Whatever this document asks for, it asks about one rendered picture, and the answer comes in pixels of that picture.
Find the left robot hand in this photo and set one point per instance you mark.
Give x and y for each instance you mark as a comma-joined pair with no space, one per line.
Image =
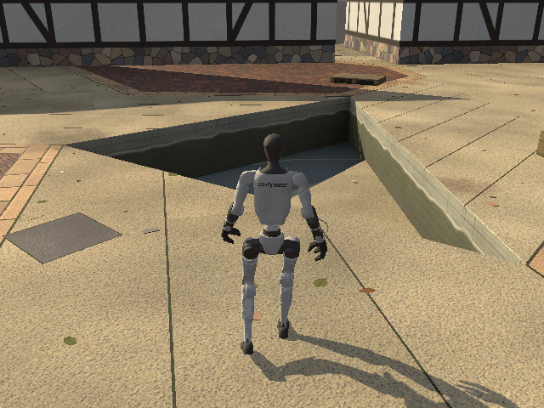
225,233

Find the left robot foot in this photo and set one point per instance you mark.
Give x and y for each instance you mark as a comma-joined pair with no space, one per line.
247,348

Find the right robot shin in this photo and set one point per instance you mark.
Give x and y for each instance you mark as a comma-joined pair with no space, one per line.
285,301

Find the left robot forearm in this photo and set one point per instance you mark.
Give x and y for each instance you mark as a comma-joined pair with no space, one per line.
230,220

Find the right robot forearm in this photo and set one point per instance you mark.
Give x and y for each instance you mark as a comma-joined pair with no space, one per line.
315,228

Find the right robot hand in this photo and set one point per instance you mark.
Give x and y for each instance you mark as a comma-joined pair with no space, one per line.
321,247

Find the robot right upper arm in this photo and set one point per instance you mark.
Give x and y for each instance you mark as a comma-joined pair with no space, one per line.
300,180

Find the robot left upper arm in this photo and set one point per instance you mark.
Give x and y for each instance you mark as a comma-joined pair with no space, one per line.
246,178

